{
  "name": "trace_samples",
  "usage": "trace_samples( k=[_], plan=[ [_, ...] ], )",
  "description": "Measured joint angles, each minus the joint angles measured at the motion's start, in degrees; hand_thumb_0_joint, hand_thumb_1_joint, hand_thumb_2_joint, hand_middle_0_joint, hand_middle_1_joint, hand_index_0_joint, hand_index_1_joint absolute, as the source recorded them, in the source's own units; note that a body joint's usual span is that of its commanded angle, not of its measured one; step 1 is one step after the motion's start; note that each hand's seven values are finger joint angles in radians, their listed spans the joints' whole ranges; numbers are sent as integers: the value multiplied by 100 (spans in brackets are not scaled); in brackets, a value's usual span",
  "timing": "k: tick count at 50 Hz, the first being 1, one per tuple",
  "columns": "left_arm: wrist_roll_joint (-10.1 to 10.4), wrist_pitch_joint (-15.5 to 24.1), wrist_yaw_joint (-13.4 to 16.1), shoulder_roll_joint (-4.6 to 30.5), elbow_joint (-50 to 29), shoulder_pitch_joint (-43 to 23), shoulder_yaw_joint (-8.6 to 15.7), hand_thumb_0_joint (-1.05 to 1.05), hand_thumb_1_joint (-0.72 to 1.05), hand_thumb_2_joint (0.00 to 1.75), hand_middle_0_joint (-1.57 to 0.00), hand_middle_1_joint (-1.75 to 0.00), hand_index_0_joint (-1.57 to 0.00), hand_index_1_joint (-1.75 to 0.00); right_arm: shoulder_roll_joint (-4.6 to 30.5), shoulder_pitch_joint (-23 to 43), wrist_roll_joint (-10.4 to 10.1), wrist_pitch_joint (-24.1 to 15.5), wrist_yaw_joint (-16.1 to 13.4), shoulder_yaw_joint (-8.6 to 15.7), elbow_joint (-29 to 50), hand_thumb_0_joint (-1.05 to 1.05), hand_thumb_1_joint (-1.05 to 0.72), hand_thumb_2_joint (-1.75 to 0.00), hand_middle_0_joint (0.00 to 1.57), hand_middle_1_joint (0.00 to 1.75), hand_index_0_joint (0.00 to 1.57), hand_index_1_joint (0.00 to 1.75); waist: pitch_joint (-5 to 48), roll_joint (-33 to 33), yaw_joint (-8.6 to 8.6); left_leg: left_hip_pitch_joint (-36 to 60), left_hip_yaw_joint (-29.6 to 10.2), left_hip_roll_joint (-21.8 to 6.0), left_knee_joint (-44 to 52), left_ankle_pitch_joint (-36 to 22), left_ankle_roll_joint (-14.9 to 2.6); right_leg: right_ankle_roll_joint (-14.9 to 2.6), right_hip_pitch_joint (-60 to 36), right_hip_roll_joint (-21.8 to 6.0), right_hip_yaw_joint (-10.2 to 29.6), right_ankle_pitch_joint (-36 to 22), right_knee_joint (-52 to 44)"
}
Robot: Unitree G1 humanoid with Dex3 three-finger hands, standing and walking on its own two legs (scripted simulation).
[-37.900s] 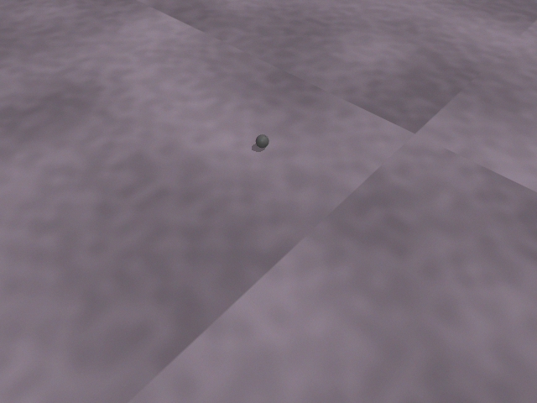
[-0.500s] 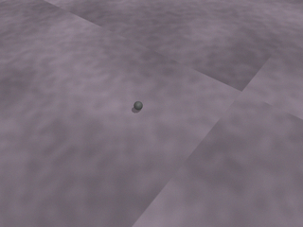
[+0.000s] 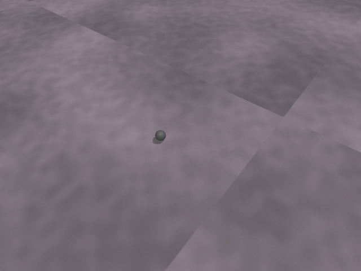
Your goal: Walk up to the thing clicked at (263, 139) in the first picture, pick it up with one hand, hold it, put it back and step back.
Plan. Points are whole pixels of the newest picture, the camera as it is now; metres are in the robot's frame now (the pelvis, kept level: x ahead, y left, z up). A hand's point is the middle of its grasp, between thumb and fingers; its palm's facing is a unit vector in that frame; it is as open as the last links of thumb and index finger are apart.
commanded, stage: step back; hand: left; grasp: from above
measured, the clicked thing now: (160, 135) +1.08 +0.20 -0.73
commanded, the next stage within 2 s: stand in 0.34 s
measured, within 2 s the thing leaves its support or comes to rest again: neither
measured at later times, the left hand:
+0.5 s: hand out of the picture +0.12 +0.29 -0.14, palm faces +0.00 -0.94 -0.34, open 7.4 cm
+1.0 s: hand out of the picture +0.09 +0.28 -0.13, palm faces -0.02 -0.94 -0.35, open 7.4 cm
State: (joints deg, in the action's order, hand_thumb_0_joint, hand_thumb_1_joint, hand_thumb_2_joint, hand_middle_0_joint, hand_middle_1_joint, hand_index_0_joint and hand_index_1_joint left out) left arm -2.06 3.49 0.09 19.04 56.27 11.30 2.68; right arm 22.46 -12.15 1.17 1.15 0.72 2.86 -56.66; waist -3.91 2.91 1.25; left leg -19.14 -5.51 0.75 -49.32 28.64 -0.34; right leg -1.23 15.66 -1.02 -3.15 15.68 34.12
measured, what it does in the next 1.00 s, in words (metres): steps on the spot: left foot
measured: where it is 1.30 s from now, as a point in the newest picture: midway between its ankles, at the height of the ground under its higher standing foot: outside the picture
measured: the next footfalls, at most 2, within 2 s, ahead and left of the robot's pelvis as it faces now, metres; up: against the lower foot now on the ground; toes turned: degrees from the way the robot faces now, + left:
left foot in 0.12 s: +0.07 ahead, +0.16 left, +0.00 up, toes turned +0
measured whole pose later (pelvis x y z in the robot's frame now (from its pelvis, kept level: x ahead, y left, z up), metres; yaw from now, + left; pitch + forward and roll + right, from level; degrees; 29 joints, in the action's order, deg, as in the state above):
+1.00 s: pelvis +0.01 +0.02 +0.02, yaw +0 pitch -3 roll +0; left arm -0.7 1.1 -0.7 20.6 66.4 5.2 0.1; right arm 19.9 -5.4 0.8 -0.5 1.0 0.2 -65.9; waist -3.7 0.5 0.1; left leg -6.2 -1.2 -1.9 -18.7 9.2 2.2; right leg 0.9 7.0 -1.6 -1.6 9.0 19.4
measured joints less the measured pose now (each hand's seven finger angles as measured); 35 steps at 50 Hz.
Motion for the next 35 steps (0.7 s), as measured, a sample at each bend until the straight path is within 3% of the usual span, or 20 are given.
trace_samples(
  k=[4, 7, 11, 17, 35],
  plan=[
    [23, -26, 1, 33, 18, -124, -15, 1, 90, 90, -21, -30, -21, -30, -23, 95, 27, -36, 0, -9, -49, 1, -90, -89, 20, 30, 20, 30, -47, -12, 0, 121, 169, -174, 695, -232, 31, 95, 35, -112, -18, 119, 113],
    [85, -117, 22, 146, 46, -255, 8, 1, 90, 90, -21, -30, -21, -30, -124, 165, 62, -115, -20, 4, -157, 0, -90, -89, 20, 30, 20, 30, -133, -225, -10, 413, 384, -92, 1465, -1211, 116, 215, 100, -321, 59, 316, 413],
    [192, -226, 50, 245, 150, -340, -1, 1, 91, 90, -20, -30, -20, -30, -262, 260, 63, -121, -8, -81, -282, 1, -90, -89, 20, 30, 20, 30, -69, -323, 10, 444, 467, -115, 1399, -1041, 117, 160, 13, -218, 229, 341, 257],
    [198, -195, 31, 319, 362, -451, -45, 1, 91, 90, -20, -30, -20, -30, -392, 572, 4, -100, -17, -174, -404, 1, -90, -89, 20, 30, 20, 30, -26, -344, -7, 595, 466, -200, 1570, -1043, 121, 300, -239, -132, 224, 117, -168],
    [150, -230, -56, 98, 881, -683, -288, 1, 91, 90, -20, -30, -20, -30, -266, 1021, -61, -214, -6, -237, -664, 0, -90, -89, 20, 30, 20, 30, -31, -318, -50, 1278, 478, -210, 2814, -1701, 171, 289, -881, -117, 198, -485, -1319]
  ],
)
